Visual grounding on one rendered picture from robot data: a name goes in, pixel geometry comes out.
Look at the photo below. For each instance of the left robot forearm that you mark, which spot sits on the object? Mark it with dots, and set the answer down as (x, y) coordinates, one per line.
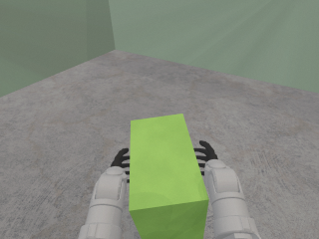
(106, 206)

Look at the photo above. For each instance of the left robot hand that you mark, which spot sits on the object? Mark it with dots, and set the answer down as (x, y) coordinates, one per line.
(120, 158)

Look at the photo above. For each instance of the right robot forearm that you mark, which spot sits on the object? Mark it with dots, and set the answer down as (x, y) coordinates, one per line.
(231, 216)

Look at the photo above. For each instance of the right robot hand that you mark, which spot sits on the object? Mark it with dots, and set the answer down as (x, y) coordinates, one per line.
(208, 151)

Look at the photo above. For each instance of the carton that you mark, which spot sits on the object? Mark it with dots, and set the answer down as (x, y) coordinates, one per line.
(167, 195)

